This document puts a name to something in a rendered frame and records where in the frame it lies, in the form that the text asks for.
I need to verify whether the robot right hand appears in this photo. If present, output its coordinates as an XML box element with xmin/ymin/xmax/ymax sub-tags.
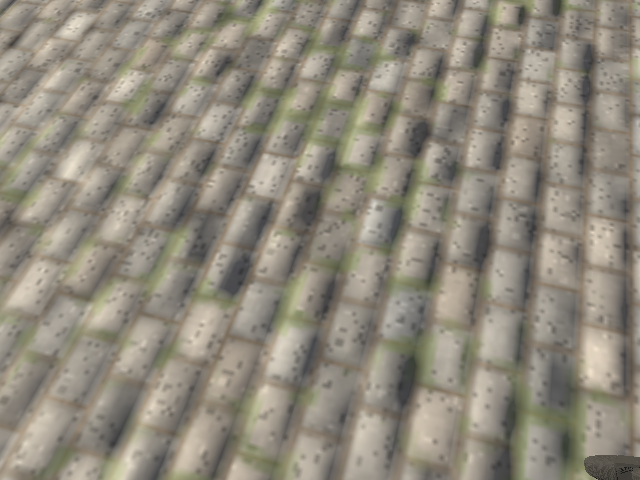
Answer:
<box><xmin>584</xmin><ymin>455</ymin><xmax>640</xmax><ymax>480</ymax></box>

